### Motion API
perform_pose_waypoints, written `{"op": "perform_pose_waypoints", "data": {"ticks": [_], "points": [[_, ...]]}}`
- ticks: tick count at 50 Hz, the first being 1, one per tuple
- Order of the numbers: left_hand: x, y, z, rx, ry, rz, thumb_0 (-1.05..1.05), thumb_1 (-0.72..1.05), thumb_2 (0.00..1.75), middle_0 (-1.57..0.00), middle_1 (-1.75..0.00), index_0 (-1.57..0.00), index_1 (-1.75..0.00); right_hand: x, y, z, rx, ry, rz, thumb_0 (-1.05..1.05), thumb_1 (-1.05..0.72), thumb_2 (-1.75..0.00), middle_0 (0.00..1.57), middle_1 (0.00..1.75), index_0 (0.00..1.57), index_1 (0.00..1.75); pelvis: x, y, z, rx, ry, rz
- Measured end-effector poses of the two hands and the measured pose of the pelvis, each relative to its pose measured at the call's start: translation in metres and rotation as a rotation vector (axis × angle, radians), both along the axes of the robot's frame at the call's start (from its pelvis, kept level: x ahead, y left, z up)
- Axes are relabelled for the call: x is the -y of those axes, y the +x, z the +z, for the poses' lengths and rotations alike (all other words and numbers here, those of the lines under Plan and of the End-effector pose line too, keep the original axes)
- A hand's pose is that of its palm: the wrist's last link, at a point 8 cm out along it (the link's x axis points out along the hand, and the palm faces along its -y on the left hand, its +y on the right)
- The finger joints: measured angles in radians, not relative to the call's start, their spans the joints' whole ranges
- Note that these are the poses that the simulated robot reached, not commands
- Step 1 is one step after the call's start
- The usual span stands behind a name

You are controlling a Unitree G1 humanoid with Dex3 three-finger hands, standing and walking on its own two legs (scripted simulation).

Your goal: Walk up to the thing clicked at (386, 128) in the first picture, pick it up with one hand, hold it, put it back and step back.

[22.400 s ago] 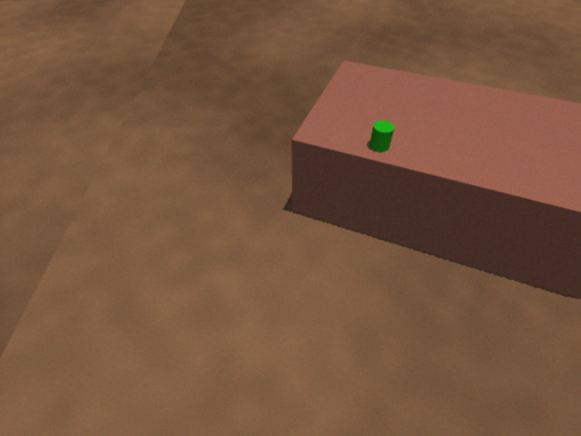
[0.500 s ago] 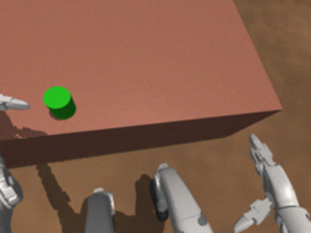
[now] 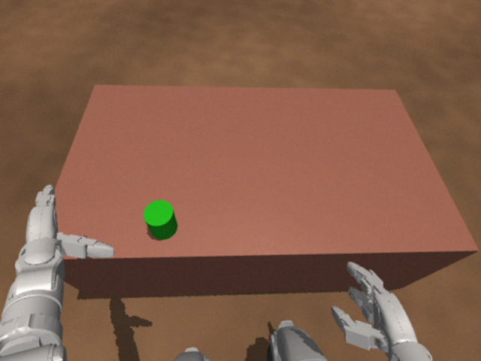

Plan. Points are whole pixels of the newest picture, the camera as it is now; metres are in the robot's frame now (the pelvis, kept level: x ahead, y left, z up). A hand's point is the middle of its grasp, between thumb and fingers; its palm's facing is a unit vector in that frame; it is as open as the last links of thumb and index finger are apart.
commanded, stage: home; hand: left
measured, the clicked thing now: (161, 220) +0.47 +0.18 -0.24
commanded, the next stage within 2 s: none
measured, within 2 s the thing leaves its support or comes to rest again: neither
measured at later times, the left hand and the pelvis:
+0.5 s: hand (138, 349) +0.16 +0.16 -0.05, palm faces +0.13 -0.97 -0.22, open 17.5 cm; pelvis +0.00 -0.02 +0.01, yaw +1 degrees
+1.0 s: hand (135, 351) +0.16 +0.16 -0.04, palm faces +0.14 -0.96 -0.25, open 17.3 cm; pelvis -0.01 -0.02 +0.01, yaw +1 degrees
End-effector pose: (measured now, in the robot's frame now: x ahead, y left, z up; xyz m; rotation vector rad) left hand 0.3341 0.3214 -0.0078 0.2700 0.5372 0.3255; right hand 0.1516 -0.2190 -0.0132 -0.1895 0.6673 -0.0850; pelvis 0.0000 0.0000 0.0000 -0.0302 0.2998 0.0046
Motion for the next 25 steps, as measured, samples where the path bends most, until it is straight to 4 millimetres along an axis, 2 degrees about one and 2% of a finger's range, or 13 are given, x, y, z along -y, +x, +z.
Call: {"op": "perform_pose_waypoints", "data": {"ticks": [4, 9, 15, 20, 25], "points": [[0.026, -0.033, -0.013, -0.019, -0.044, -0.033, -0.01, -0.56, 0.04, -0.05, -0.05, -0.05, -0.06, 0.015, -0.005, -0.004, -0.060, -0.039, -0.037, 0.00, -0.71, -0.80, 0.19, 0.27, 0.19, 0.27, 0.002, 0.004, 0.006, 0.032, 0.003, 0.000], [0.055, -0.072, -0.015, -0.017, -0.076, -0.059, -0.01, -0.57, 0.03, -0.05, -0.05, -0.05, -0.06, 0.015, 0.002, 0.000, -0.046, -0.047, -0.032, 0.01, -0.82, -0.86, 0.20, 0.29, 0.20, 0.29, 0.006, 0.006, 0.011, 0.075, 0.010, 0.002], [0.081, -0.124, -0.008, -0.039, -0.099, -0.074, -0.01, -0.58, 0.03, -0.06, -0.05, -0.06, -0.06, 0.011, 0.014, -0.001, -0.001, -0.007, -0.032, 0.01, -0.87, -0.89, 0.20, 0.30, 0.20, 0.29, 0.010, 0.009, 0.014, 0.106, 0.018, 0.008], [0.101, -0.169, -0.009, -0.100, -0.124, -0.077, -0.01, -0.57, 0.04, -0.06, -0.06, -0.06, -0.06, 0.014, 0.016, -0.003, 0.023, 0.010, -0.038, 0.01, -0.89, -0.90, 0.21, 0.30, 0.21, 0.30, 0.014, 0.009, 0.015, 0.125, 0.028, 0.012], [0.115, -0.194, -0.013, -0.136, -0.146, -0.071, -0.01, -0.54, 0.05, -0.06, -0.06, -0.06, -0.06, 0.022, 0.014, -0.001, 0.045, -0.012, -0.042, 0.01, -0.89, -0.90, 0.21, 0.30, 0.21, 0.30, 0.019, 0.004, 0.013, 0.134, 0.037, 0.017]]}}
